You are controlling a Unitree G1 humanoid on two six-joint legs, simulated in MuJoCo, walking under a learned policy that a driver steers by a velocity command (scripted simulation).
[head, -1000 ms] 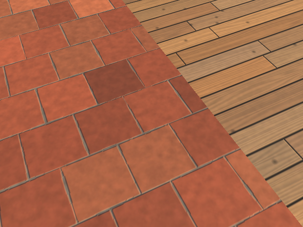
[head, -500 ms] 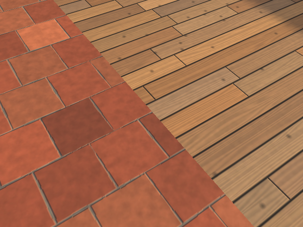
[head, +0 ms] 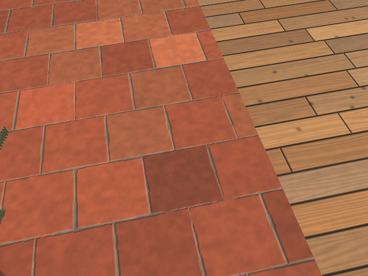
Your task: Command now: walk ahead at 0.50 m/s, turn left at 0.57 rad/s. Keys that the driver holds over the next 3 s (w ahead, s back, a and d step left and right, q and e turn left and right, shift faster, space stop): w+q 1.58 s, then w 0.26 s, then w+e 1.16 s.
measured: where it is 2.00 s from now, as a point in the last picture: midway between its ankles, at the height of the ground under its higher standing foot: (81, 180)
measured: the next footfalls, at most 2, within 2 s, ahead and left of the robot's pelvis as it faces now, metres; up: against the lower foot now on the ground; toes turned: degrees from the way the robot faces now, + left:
left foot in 0.18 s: +0.24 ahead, +0.11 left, +0.00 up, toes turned +11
right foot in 0.72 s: +0.60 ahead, +0.05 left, +0.00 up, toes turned +28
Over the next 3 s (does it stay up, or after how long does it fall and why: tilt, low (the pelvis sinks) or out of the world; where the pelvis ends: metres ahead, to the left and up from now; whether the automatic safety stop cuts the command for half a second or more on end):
stays up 1.23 0.89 -0.01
